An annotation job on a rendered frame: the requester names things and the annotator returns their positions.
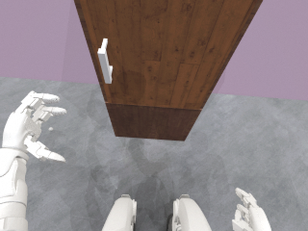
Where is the left robot forearm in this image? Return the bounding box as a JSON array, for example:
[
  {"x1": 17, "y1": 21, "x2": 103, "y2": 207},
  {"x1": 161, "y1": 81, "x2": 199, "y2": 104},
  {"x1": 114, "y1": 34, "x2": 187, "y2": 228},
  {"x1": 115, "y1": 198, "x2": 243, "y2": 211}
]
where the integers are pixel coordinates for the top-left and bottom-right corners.
[{"x1": 0, "y1": 147, "x2": 29, "y2": 231}]

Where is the left robot thigh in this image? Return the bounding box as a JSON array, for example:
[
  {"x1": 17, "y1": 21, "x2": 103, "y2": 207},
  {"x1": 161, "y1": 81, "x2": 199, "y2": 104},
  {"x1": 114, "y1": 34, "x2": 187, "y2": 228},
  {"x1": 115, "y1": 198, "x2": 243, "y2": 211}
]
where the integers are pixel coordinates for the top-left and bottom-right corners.
[{"x1": 102, "y1": 197, "x2": 137, "y2": 231}]

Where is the handle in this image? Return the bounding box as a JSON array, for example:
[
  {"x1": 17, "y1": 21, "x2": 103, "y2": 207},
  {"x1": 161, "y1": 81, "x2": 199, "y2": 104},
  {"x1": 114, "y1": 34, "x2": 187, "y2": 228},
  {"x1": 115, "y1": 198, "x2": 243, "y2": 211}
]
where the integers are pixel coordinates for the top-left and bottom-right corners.
[{"x1": 97, "y1": 38, "x2": 113, "y2": 84}]

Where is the robot left hand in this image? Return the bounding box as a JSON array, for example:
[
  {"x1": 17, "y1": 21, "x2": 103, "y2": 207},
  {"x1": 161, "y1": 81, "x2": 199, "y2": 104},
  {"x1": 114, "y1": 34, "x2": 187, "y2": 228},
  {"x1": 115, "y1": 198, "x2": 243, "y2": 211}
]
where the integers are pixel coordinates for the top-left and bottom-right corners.
[{"x1": 2, "y1": 91, "x2": 67, "y2": 164}]

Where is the robot right hand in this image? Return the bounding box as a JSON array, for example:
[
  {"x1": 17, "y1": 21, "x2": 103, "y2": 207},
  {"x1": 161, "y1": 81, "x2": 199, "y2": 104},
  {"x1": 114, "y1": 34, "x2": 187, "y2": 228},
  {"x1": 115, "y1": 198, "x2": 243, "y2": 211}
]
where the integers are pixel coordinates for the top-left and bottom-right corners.
[{"x1": 232, "y1": 188, "x2": 271, "y2": 231}]

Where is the cupboard door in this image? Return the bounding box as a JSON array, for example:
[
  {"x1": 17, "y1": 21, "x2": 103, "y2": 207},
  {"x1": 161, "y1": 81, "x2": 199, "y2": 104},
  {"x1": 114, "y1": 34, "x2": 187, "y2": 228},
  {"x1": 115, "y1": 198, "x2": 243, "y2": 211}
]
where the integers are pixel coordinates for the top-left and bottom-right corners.
[{"x1": 80, "y1": 0, "x2": 258, "y2": 110}]

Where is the robot right shin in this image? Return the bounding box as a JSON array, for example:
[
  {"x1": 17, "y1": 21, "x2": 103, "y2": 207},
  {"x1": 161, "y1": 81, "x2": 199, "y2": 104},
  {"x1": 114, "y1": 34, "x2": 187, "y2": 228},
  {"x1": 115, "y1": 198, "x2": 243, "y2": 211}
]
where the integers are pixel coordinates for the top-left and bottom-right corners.
[{"x1": 172, "y1": 194, "x2": 190, "y2": 231}]

